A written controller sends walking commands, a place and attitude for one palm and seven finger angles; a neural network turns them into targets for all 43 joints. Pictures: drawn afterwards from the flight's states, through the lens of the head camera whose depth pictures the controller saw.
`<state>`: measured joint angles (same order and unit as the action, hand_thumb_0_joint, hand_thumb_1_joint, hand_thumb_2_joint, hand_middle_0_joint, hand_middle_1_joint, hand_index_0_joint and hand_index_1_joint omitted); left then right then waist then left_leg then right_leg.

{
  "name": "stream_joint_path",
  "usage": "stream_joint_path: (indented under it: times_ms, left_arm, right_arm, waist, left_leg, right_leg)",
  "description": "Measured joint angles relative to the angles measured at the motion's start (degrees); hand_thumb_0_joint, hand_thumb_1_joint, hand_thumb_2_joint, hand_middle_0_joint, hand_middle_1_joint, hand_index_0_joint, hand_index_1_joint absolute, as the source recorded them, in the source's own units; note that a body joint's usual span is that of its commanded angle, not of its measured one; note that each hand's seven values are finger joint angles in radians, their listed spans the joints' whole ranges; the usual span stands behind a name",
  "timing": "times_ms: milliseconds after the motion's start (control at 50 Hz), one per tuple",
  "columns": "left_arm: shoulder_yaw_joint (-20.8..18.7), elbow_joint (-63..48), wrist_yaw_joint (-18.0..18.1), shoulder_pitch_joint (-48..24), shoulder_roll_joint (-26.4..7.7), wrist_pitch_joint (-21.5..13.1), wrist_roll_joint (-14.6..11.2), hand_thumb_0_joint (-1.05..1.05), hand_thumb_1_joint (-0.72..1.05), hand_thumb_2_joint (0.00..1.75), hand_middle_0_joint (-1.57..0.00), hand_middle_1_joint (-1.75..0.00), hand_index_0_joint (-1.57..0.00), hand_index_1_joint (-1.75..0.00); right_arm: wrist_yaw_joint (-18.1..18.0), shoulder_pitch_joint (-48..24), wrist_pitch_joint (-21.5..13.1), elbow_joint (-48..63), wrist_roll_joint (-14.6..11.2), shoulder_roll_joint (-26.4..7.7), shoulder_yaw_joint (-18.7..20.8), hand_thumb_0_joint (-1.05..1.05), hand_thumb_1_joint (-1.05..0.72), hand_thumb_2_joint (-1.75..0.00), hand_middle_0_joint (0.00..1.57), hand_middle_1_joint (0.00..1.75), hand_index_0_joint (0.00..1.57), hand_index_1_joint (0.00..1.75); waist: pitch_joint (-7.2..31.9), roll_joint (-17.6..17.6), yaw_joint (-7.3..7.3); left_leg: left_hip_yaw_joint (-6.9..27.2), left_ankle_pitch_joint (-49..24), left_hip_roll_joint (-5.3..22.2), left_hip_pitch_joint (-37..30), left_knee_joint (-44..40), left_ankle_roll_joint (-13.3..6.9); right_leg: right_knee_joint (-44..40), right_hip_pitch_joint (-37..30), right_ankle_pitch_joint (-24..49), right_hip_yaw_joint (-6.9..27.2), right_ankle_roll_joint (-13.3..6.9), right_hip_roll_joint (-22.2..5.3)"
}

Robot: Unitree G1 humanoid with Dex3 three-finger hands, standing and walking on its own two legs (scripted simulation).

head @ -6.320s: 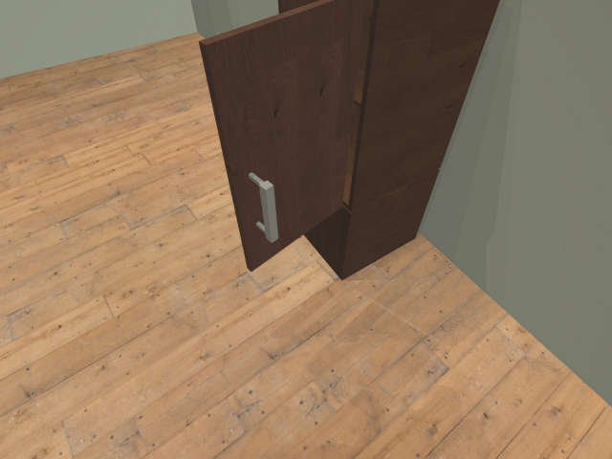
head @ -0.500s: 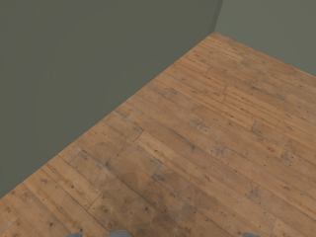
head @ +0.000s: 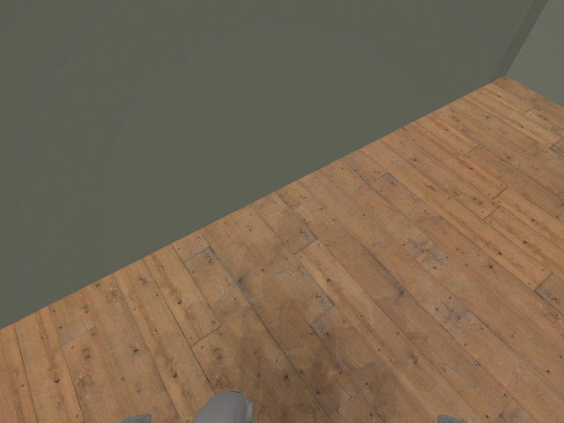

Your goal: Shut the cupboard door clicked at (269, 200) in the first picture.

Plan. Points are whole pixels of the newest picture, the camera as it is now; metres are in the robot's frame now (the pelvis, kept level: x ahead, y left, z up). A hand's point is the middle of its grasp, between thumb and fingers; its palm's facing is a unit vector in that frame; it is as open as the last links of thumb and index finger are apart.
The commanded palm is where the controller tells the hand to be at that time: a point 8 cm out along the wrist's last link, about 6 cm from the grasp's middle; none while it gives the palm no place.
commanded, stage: walk to a spot facing it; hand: left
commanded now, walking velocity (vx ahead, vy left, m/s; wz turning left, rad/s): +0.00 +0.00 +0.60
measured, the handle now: out of the picture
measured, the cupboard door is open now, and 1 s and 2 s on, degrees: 100 100 100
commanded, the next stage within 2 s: none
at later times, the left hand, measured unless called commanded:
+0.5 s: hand out of the picture +0.07 +0.21 -0.16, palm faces +0.30 -0.91 -0.30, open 7.4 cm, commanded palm none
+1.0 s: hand out of the picture -0.03 +0.17 -0.18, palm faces +0.59 -0.77 -0.24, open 7.4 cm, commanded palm none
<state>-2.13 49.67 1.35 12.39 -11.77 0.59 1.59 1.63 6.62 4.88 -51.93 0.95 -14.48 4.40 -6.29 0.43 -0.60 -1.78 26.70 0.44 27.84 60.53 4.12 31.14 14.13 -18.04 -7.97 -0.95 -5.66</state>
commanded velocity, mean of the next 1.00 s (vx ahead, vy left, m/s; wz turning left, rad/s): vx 0.00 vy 0.00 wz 0.60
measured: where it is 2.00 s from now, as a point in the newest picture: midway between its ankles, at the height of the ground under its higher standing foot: outside the picture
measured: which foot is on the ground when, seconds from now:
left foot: up 0.00-0.16, down 0.18-0.50, up 0.52-0.82, down 0.84-1.00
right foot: down 0.00-0.18, up 0.20-0.48, down 0.50-0.82, up 0.84-1.00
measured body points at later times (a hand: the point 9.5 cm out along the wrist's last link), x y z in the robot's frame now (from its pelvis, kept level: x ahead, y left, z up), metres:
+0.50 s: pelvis +0.02 -0.04 -0.01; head +0.07 -0.03 +0.43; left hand +0.05 +0.26 -0.14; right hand +0.18 -0.27 -0.16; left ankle -0.01 +0.12 -0.74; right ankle +0.06 -0.16 -0.74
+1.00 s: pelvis +0.04 -0.05 -0.01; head +0.07 +0.01 +0.44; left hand -0.06 +0.21 -0.16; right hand +0.27 -0.20 -0.13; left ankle -0.02 +0.05 -0.74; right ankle +0.10 -0.18 -0.67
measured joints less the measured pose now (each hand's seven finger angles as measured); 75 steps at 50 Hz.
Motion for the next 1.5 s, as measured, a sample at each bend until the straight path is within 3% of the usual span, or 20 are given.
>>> stream_joint_path:
  times_ms: [140, 180, 240, 320, 480, 520, 560, 620, 760, 820, 840, 880, 980, 1060, 1160, 1180, 1240, 1280, 1320, 1500]
  left_arm:
    - [-0.05, 1.65, -0.39, 1.46, 0.13, -0.28, -0.02, 0.00, 0.90, 0.90, -0.21, -0.30, -0.21, -0.30]
    - [-0.47, 1.96, -0.64, 2.32, -0.24, 0.14, -0.45, 0.00, 0.90, 0.90, -0.21, -0.30, -0.21, -0.30]
    - [-1.11, 3.04, -0.53, 0.47, -2.14, 2.20, -0.57, 0.00, 0.90, 0.90, -0.21, -0.30, -0.21, -0.30]
    - [-1.85, 2.92, -0.62, -2.42, -3.22, 3.05, -0.63, 0.01, 0.91, 0.90, -0.20, -0.29, -0.20, -0.30]
    - [-1.75, -0.72, -1.12, -4.73, -3.43, 1.46, -0.86, 0.00, 0.91, 0.90, -0.20, -0.29, -0.20, -0.30]
    - [-1.57, -1.43, -0.86, -4.46, -3.13, 0.29, -0.36, 0.00, 0.91, 0.90, -0.20, -0.29, -0.20, -0.30]
    - [-1.00, -1.48, -0.46, -4.20, -2.04, -0.13, -0.19, 0.00, 0.91, 0.90, -0.20, -0.29, -0.20, -0.30]
    - [-0.41, -1.06, -0.05, -2.94, -0.77, 0.08, -0.13, 0.00, 0.91, 0.90, -0.20, -0.29, -0.20, -0.30]
    - [0.14, 0.46, -0.34, -0.75, -0.04, -0.12, 0.10, 0.00, 0.90, 0.90, -0.21, -0.30, -0.20, -0.30]
    - [-0.28, 1.09, -0.64, 0.42, -0.63, 0.10, -0.26, 0.00, 0.90, 0.90, -0.21, -0.30, -0.21, -0.30]
    - [-0.50, 1.21, -0.80, 0.88, -0.82, 0.49, -0.52, 0.00, 0.90, 0.90, -0.21, -0.30, -0.21, -0.30]
    - [-1.01, 2.03, -0.67, 0.11, -2.20, 2.01, -0.56, 0.00, 0.90, 0.90, -0.21, -0.30, -0.21, -0.30]
    - [-2.03, 2.98, -0.69, -2.52, -3.88, 3.31, -0.54, 0.01, 0.91, 0.90, -0.20, -0.29, -0.20, -0.30]
    - [-2.15, 1.57, -0.96, -3.65, -3.97, 2.85, -0.66, 0.01, 0.91, 0.90, -0.20, -0.29, -0.20, -0.30]
    - [-1.73, -0.22, -1.07, -4.42, -3.51, 1.62, -0.92, 0.00, 0.91, 0.90, -0.20, -0.29, -0.20, -0.30]
    - [-1.61, -0.87, -1.03, -4.01, -3.62, 1.00, -0.78, 0.00, 0.91, 0.90, -0.20, -0.29, -0.20, -0.30]
    - [-0.96, -0.97, -0.41, -4.02, -1.70, 0.02, -0.23, 0.00, 0.91, 0.90, -0.20, -0.29, -0.20, -0.30]
    - [-0.50, -0.95, -0.13, -3.24, -0.70, -0.01, -0.28, 0.00, 0.91, 0.90, -0.20, -0.29, -0.20, -0.30]
    - [-0.20, -0.61, -0.02, -2.44, -0.09, 0.09, -0.21, 0.00, 0.91, 0.90, -0.20, -0.29, -0.20, -0.30]
    - [-0.13, 1.30, -0.49, 0.50, -0.16, -0.22, -0.03, 0.00, 0.90, 0.90, -0.21, -0.30, -0.21, -0.30]
  right_arm:
    - [0.25, -1.84, -0.76, 0.54, -0.28, 1.28, -1.15, 0.01, -0.91, -0.90, 0.20, 0.30, 0.19, 0.30]
    - [0.38, -1.74, -1.70, 1.49, -0.01, 0.94, -1.47, 0.01, -0.91, -0.90, 0.20, 0.30, 0.19, 0.30]
    - [-0.33, -1.86, -2.95, 1.89, 0.30, 1.87, -1.63, 0.01, -0.91, -0.90, 0.20, 0.30, 0.20, 0.30]
    - [-1.44, -0.18, -3.07, 1.37, 0.49, 2.18, -1.99, 0.01, -0.91, -0.90, 0.20, 0.30, 0.20, 0.30]
    - [-1.16, 2.51, -1.51, -0.13, 0.63, 1.20, -1.07, 0.01, -0.91, -0.90, 0.20, 0.30, 0.20, 0.30]
    - [-1.00, 2.78, -0.96, -0.24, 0.21, 0.52, -0.37, 0.01, -0.91, -0.90, 0.20, 0.30, 0.20, 0.30]
    - [-0.90, 2.35, -0.37, -0.73, 0.24, -0.42, 0.33, 0.01, -0.91, -0.90, 0.20, 0.30, 0.20, 0.30]
    - [-0.48, 1.91, 0.03, -1.13, 0.21, -0.85, 0.70, 0.01, -0.91, -0.90, 0.20, 0.30, 0.20, 0.30]
    - [0.28, 0.79, -0.38, -0.57, -0.22, 0.64, -0.36, 0.01, -0.91, -0.90, 0.20, 0.30, 0.19, 0.30]
    - [0.39, 0.20, -1.26, 0.38, -0.18, 0.86, -0.98, 0.01, -0.91, -0.90, 0.20, 0.30, 0.19, 0.30]
    - [0.42, 0.27, -1.88, 0.95, 0.02, 0.60, -1.00, 0.01, -0.91, -0.90, 0.20, 0.30, 0.19, 0.30]
    - [-0.01, -0.26, -2.70, 1.19, 0.26, 1.41, -1.18, 0.01, -0.91, -0.90, 0.20, 0.30, 0.19, 0.30]
    - [-1.43, 0.76, -3.21, 1.04, 0.49, 2.43, -2.00, 0.01, -0.91, -0.90, 0.20, 0.30, 0.20, 0.30]
    - [-1.42, 1.58, -2.85, 0.25, 0.64, 2.32, -1.95, 0.01, -0.91, -0.90, 0.20, 0.30, 0.20, 0.30]
    - [-1.21, 2.59, -1.87, -0.24, 0.53, 1.61, -1.09, 0.01, -0.91, -0.90, 0.20, 0.30, 0.20, 0.30]
    - [-1.13, 3.06, -1.63, -0.09, 0.29, 1.48, -0.85, 0.01, -0.91, -0.90, 0.20, 0.30, 0.20, 0.30]
    - [-0.98, 2.24, -0.63, -0.71, 0.13, -0.12, 0.31, 0.01, -0.91, -0.90, 0.20, 0.30, 0.20, 0.30]
    - [-0.72, 1.74, -0.18, -1.10, 0.23, -0.64, 0.66, 0.01, -0.91, -0.90, 0.20, 0.30, 0.20, 0.30]
    - [-0.34, 1.38, 0.01, -1.22, 0.16, -0.56, 0.69, 0.01, -0.91, -0.90, 0.20, 0.30, 0.20, 0.30]
    - [0.30, -1.23, -0.66, -0.32, -0.23, 0.92, -0.72, 0.01, -0.91, -0.90, 0.20, 0.30, 0.19, 0.30]
  waist:
    - [-0.53, 2.73, 1.38]
    - [0.34, 2.36, 1.31]
    - [-0.28, 4.01, 1.33]
    - [-0.20, 3.17, 1.27]
    - [0.89, -0.64, 0.11]
    - [1.14, -1.26, 0.09]
    - [0.39, -2.10, -0.35]
    - [0.06, -1.56, -0.81]
    - [-0.16, 2.20, 0.04]
    - [0.13, 2.99, 0.52]
    - [0.73, 2.53, 0.37]
    - [0.34, 3.89, 0.61]
    - [0.36, 3.48, 0.97]
    - [0.47, 1.72, 0.90]
    - [0.92, -0.59, -0.04]
    - [1.49, -0.31, -0.01]
    - [0.28, -2.29, -0.32]
    - [-0.11, -2.24, -0.58]
    - [-0.21, -1.33, -0.82]
    - [-0.54, 2.84, 0.92]
  left_leg:
    - [-3.81, -3.64, 0.01, -7.90, -20.45, -0.86]
    - [-3.38, -11.30, 0.30, -11.04, -28.17, -3.19]
    - [-1.82, -8.93, -0.79, -9.46, -25.04, -5.52]
    - [1.41, -10.03, -0.72, -10.29, -27.55, -4.40]
    - [7.65, -10.69, 0.06, -9.06, -27.28, -1.55]
    - [8.26, -4.79, -0.44, -5.95, -20.69, -1.71]
    - [7.05, 0.97, -1.08, -1.91, -7.95, -1.71]
    - [3.25, 0.50, -0.59, 0.99, 2.82, -0.80]
    - [-2.64, -0.68, 0.32, -5.12, -13.32, -0.20]
    - [-3.64, -8.26, 0.11, -10.05, -25.32, -1.34]
    - [-2.89, -11.41, 0.28, -10.46, -27.34, -4.19]
    - [-2.09, -9.33, -0.62, -8.84, -24.31, -6.34]
    - [1.34, -10.40, -0.90, -9.80, -27.85, -4.88]
    - [4.09, -12.22, -0.61, -10.64, -30.64, -4.21]
    - [8.08, -11.40, -0.73, -8.97, -28.34, -2.16]
    - [8.52, -10.51, -1.43, -7.84, -26.51, -1.87]
    - [7.50, 0.59, -1.97, -2.39, -10.09, -1.72]
    - [4.92, 0.84, -1.73, 0.52, 0.12, -1.20]
    - [2.50, -0.16, -1.01, 1.20, 2.98, -0.52]
    - [-3.03, -3.09, -0.01, -7.43, -19.35, -0.74]
  right_leg:
    - [0.99, -1.19, -1.86, -5.14, 0.51, -1.79]
    - [6.31, 0.92, -4.31, -6.32, 1.45, -2.12]
    - [22.89, 7.96, -12.61, 0.32, 4.33, -1.31]
    - [30.93, 13.22, -9.60, 5.34, 5.62, 0.70]
    - [8.04, 5.85, -3.05, 6.35, 5.11, 3.21]
    - [4.29, 4.44, -0.90, 5.53, 2.66, 3.11]
    - [5.07, 3.81, -1.24, 3.77, 1.16, 2.50]
    - [2.29, 1.30, -0.51, 1.80, 0.75, 1.24]
    - [-0.68, -1.56, -0.18, -2.98, 1.25, -1.61]
    - [3.61, -0.42, -2.90, -5.04, 2.15, -2.72]
    - [7.55, 1.38, -4.49, -5.09, 3.02, -2.76]
    - [18.78, 6.13, -11.35, -0.35, 4.35, -2.33]
    - [31.50, 13.60, -8.30, 5.84, 5.68, 0.26]
    - [24.90, 12.88, -6.95, 7.13, 5.70, 1.30]
    - [7.32, 5.54, -2.59, 6.56, 5.11, 3.59]
    - [2.30, 3.42, -0.62, 6.55, 4.33, 3.28]
    - [3.79, 2.85, -1.15, 4.10, 1.22, 3.04]
    - [2.44, 1.23, -1.05, 2.70, 0.55, 2.21]
    - [0.34, -0.42, -0.38, 1.42, 0.46, 1.28]
    - [0.60, -2.59, -2.31, -4.73, 1.51, -1.95]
